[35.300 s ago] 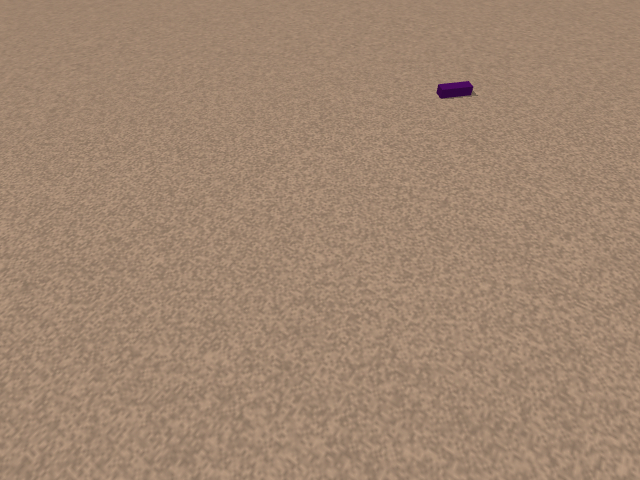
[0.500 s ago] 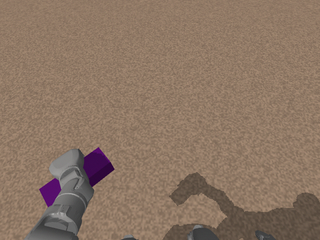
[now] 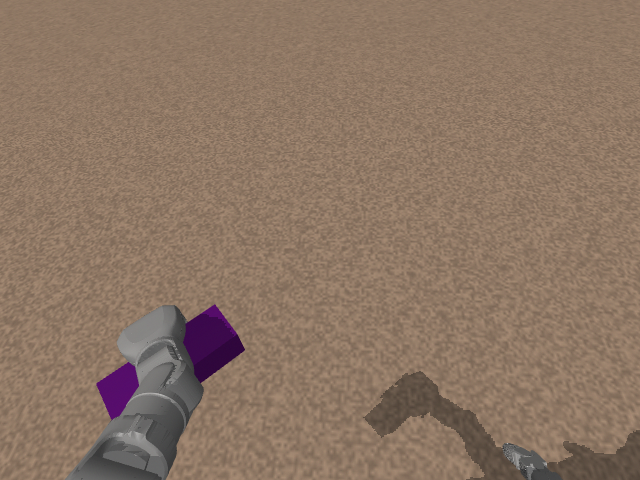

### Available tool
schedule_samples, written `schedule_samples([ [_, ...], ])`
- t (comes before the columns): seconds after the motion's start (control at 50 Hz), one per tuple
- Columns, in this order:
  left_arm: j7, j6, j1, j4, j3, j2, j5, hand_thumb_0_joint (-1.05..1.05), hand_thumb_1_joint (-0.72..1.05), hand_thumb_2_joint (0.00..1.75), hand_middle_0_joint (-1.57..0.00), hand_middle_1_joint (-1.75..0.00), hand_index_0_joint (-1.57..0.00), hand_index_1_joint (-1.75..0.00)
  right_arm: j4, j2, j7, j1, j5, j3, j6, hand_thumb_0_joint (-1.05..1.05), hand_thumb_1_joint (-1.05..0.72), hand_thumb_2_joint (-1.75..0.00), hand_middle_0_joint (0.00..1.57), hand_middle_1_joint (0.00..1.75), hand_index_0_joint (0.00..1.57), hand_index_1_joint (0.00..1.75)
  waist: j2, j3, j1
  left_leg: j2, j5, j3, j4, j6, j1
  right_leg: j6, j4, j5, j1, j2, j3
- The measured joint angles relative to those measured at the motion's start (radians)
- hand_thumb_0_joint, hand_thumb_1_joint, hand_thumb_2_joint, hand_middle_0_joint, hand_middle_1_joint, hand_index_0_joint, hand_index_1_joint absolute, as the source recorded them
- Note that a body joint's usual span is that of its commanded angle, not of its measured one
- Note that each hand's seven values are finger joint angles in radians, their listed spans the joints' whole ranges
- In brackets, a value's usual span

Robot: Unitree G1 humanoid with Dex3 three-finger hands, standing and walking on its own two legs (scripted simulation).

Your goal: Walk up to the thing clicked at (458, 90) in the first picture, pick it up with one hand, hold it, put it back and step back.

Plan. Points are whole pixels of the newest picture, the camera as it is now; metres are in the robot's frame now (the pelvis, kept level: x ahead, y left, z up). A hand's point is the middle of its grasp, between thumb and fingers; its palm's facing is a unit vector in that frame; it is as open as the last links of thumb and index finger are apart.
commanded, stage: hold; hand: left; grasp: from above
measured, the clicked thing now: (175, 365) +0.32 +0.23 -0.10
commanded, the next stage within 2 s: crouch in 1.64 s
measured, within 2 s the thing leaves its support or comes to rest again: neither
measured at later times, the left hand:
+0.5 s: hand (168, 359) +0.31 +0.22 -0.05, palm faces -0.35 -0.28 -0.89, open 9.8 cm
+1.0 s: hand (158, 360) +0.30 +0.22 -0.03, palm faces -0.34 -0.28 -0.90, open 9.8 cm
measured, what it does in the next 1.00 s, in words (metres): stands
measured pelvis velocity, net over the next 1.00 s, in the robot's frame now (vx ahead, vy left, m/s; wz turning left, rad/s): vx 0.00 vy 0.00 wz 0.00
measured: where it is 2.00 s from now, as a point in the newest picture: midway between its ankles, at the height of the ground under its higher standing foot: outside the picture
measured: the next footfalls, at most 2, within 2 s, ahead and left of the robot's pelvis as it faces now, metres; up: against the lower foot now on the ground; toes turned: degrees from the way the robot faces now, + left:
none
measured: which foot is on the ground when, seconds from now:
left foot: down 0.00-1.00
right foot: down 0.00-1.00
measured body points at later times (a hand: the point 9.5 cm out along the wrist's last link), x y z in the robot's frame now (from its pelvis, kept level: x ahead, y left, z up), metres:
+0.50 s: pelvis +0.00 +0.00 +0.01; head +0.02 -0.02 +0.46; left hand +0.32 +0.23 +0.00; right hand +0.12 -0.24 -0.12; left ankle -0.01 +0.14 -0.72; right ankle +0.01 -0.14 -0.72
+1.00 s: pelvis +0.00 +0.00 +0.01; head +0.01 -0.02 +0.46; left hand +0.31 +0.23 +0.02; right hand +0.14 -0.24 -0.11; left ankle -0.01 +0.14 -0.72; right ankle +0.01 -0.14 -0.72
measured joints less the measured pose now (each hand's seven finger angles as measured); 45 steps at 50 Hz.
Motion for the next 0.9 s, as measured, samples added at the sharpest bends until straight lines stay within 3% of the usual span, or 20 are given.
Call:
schedule_samples([
  [0.64, -0.05, 0.073, 0.026, -0.096, -0.036, -0.007, 0.018, 0.0, 0.06, 0.46, -0.75, -0.45, -0.72, -0.46, -0.01, 0.0, 0.05, -0.017, -0.002, 0.016, 0.007, 0.02, -0.89, -0.9, 0.2, 0.3, 0.2, 0.3, 0.009, 0.031, 0.027, -0.003, 0.045, 0.008, -0.104, 0.004, 0.119, 0.003, -0.104, 0.046, 0.117, -0.001, 0.003],
  [0.9, -0.08, 0.11, 0.037, -0.137, -0.043, -0.006, 0.008, 0.0, 0.06, 0.47, -0.76, -0.44, -0.72, -0.46, -0.022, -0.005, 0.06, -0.034, -0.003, 0.02, 0.005, 0.02, -0.89, -0.9, 0.2, 0.3, 0.2, 0.3, 0.013, 0.037, 0.035, -0.003, 0.055, 0.006, -0.126, 0.004, 0.148, 0.003, -0.127, 0.055, 0.148, -0.001, 0.0],
])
